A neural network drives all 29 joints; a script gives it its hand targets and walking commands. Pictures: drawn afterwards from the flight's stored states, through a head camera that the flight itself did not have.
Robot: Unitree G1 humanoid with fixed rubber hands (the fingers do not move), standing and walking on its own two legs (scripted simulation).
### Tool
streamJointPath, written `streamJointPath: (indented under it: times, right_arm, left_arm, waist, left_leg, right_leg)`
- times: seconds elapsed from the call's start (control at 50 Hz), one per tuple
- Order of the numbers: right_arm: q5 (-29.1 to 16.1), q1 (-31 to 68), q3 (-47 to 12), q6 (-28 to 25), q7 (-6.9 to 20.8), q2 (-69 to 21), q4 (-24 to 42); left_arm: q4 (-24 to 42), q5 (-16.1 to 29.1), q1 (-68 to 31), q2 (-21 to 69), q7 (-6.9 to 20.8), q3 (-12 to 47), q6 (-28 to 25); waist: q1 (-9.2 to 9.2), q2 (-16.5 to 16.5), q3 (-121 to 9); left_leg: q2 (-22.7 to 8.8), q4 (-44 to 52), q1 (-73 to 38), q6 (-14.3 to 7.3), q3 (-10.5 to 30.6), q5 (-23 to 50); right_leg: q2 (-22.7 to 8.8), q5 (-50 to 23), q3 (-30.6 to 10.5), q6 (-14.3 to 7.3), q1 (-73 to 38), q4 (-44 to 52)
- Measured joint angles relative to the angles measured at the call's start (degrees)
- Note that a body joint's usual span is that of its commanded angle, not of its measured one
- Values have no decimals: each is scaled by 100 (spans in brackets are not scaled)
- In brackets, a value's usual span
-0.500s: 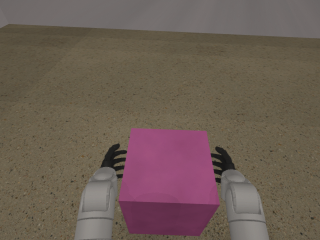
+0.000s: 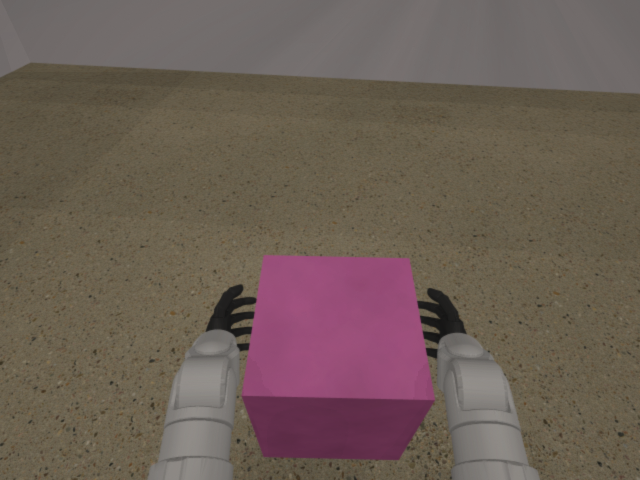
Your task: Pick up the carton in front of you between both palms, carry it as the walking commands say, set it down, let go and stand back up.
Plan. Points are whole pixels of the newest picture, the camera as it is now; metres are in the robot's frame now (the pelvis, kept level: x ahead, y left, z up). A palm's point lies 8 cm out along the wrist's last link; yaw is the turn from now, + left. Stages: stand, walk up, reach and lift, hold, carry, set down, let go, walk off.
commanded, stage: carry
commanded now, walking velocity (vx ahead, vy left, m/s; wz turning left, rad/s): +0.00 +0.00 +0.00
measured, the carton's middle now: (333, 361) +0.32 +0.01 -0.05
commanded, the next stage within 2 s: hold in 0.48 s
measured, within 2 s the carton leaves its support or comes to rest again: neither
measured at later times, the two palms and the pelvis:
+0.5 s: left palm (221, 354) +0.27 +0.15 +0.04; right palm (458, 359) +0.27 -0.15 +0.04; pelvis -0.02 +0.00 +0.00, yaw +0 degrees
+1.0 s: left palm (240, 339) +0.29 +0.13 +0.05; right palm (482, 381) +0.24 -0.17 +0.05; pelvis -0.02 +0.03 +0.01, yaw -10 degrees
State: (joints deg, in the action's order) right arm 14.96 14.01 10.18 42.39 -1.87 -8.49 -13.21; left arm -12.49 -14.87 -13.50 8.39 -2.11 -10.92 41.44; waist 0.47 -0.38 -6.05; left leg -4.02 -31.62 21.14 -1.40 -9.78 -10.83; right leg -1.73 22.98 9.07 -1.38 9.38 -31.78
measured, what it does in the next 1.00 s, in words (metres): stands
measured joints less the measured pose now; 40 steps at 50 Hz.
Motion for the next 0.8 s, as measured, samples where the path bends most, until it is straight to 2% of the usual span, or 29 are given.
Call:
streamJointPath:
  times: [0.24,0.54,0.6,0.64,0.74,0.8]
  right_arm:
    - [0,54,60,-4,-19,-11,28]
    - [10,46,44,-17,-10,-10,17]
    - [32,115,62,-207,54,-30,-143]
    - [55,131,31,-299,89,-34,-266]
    - [54,88,99,-411,128,-20,-260]
    - [-6,63,212,-442,120,-14,-224]
  left_arm:
    - [-16,-23,-110,24,-13,-26,25]
    - [0,-30,-69,15,-18,-4,32]
    - [157,-4,-13,5,-3,-60,20]
    - [226,11,89,-17,21,-75,-1]
    - [276,-6,101,-19,17,34,-18]
    - [158,-104,-39,10,21,77,-35]
  waist:
    - [-35,25,98]
    - [-29,12,44]
    - [59,-119,472]
    - [127,-147,638]
    - [-47,-173,865]
    - [-141,-191,895]
  left_leg:
    - [-14,256,93,-17,19,318]
    - [-27,231,166,5,36,341]
    - [151,523,-350,35,302,431]
    - [238,734,-666,127,660,504]
    - [282,887,-1019,299,1027,468]
    - [284,895,-1118,264,1018,435]
  right_leg:
    - [34,-213,25,-38,182,61]
    - [33,-187,37,-61,279,-31]
    - [110,-421,-311,-96,-107,161]
    - [203,-417,-541,-106,-314,322]
    - [345,-604,-827,-88,-657,647]
    - [373,-665,-970,-49,-738,714]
